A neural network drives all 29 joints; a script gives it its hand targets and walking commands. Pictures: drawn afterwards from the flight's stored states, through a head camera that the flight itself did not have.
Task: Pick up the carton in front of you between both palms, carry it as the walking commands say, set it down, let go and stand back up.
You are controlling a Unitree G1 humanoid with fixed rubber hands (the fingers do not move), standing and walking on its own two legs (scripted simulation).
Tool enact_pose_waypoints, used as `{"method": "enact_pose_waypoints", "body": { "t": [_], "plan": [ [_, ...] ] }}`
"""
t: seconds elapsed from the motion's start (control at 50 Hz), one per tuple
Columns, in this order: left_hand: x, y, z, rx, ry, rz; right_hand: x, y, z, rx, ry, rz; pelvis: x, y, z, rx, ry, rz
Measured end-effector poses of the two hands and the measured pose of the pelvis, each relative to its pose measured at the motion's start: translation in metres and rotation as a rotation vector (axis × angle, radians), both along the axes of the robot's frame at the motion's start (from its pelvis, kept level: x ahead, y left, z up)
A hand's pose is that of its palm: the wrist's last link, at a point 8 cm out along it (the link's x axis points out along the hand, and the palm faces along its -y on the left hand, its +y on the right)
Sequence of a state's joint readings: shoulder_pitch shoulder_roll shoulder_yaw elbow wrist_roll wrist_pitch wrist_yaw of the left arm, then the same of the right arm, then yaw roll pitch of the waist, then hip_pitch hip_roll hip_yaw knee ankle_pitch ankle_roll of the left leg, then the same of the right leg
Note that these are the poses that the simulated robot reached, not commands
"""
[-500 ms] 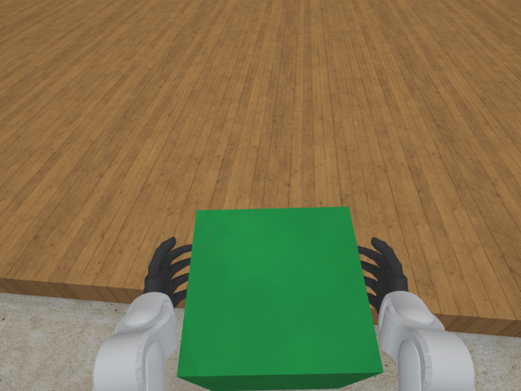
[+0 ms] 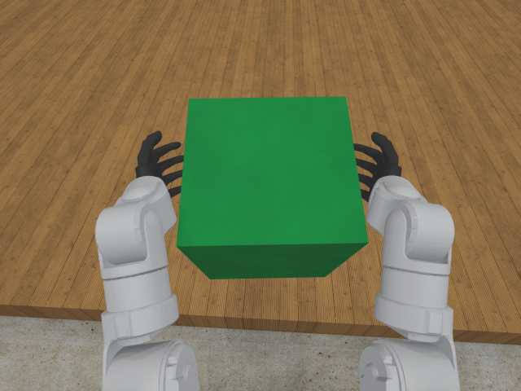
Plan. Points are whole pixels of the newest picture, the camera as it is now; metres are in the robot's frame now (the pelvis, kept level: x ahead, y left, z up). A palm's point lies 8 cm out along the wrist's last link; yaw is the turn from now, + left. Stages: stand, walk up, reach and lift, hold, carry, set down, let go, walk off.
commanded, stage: carry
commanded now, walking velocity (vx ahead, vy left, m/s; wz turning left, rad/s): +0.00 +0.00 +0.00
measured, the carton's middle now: (267, 201) +0.38 +0.00 +0.07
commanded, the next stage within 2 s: none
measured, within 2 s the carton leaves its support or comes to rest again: neither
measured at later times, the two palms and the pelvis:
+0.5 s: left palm (177, 198) +0.37 +0.14 +0.10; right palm (385, 196) +0.37 -0.17 +0.10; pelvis +0.03 -0.02 +0.01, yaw +0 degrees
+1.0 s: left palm (175, 214) +0.34 +0.13 +0.11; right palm (395, 215) +0.33 -0.18 +0.10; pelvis +0.01 -0.01 +0.00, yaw -2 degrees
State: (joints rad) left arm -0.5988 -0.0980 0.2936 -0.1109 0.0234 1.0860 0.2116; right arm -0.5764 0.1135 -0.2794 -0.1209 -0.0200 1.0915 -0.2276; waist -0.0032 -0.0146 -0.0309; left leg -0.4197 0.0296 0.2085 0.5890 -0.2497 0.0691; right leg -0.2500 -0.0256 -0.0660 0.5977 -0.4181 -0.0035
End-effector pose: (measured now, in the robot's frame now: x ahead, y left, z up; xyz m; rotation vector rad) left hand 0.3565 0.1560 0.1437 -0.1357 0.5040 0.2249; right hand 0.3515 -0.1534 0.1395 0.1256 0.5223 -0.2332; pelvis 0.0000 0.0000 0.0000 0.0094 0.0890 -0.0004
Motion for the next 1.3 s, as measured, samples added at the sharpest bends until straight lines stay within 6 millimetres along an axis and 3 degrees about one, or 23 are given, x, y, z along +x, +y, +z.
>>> {"method": "enact_pose_waypoints", "body": {
  "t": [0.1,0.26,0.64,0.98,1.3],
  "plan": [
    [0.011,-0.006,-0.018,-0.026,0.071,0.004,0.012,-0.004,-0.016,0.024,0.07,-0.004,0.015,-0.005,0.001,0.0,0.004,-0.003],
    [0.013,-0.015,-0.047,-0.042,0.124,0.004,0.014,-0.011,-0.044,0.048,0.12,-0.009,0.027,-0.011,0.005,0.003,0.005,-0.005],
    [0.009,-0.023,-0.033,-0.004,0.068,0.003,0.012,-0.022,-0.032,0.015,0.062,-0.005,0.035,-0.021,0.008,0.012,-0.007,-0.009],
    [-0.016,-0.023,-0.039,-0.005,0.092,-0.02,-0.02,-0.023,-0.036,0.012,0.084,-0.033,0.01,-0.014,0.0,0.001,-0.044,-0.027],
    [-0.044,-0.015,-0.027,0.002,0.09,-0.019,-0.049,-0.015,-0.024,0.005,0.08,-0.031,-0.017,-0.006,0.004,-0.008,-0.064,-0.028]
  ]
}}
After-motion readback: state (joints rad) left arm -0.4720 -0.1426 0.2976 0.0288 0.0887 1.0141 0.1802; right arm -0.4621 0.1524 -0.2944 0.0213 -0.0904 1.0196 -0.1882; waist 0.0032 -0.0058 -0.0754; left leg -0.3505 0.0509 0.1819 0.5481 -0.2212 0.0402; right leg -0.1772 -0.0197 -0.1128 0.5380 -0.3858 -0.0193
